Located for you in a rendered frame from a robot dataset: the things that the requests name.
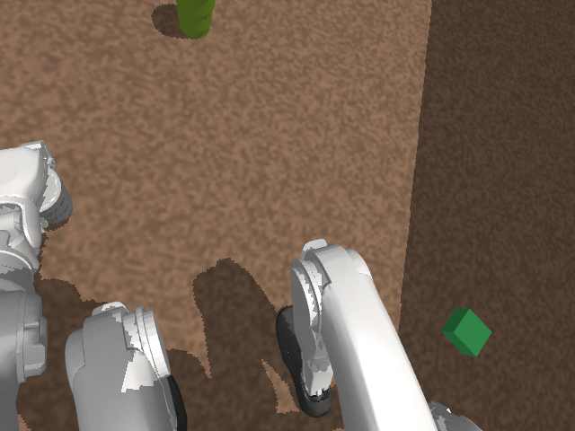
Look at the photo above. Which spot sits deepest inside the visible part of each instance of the left robot hand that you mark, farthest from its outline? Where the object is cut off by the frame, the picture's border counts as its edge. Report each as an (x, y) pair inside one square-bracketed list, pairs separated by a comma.
[(24, 172)]

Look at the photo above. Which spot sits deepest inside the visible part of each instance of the left robot foot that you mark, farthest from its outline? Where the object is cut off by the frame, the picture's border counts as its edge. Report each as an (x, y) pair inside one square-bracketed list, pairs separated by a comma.
[(178, 404)]

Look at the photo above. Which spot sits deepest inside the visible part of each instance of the right robot foot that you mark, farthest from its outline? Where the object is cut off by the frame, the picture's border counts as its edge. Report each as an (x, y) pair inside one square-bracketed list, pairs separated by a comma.
[(313, 406)]

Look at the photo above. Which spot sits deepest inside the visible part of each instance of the right robot hand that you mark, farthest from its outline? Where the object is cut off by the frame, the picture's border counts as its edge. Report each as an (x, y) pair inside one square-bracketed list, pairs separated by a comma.
[(446, 421)]

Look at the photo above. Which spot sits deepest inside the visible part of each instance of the left robot arm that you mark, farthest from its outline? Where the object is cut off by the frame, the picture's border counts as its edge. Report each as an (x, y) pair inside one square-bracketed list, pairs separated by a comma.
[(23, 329)]

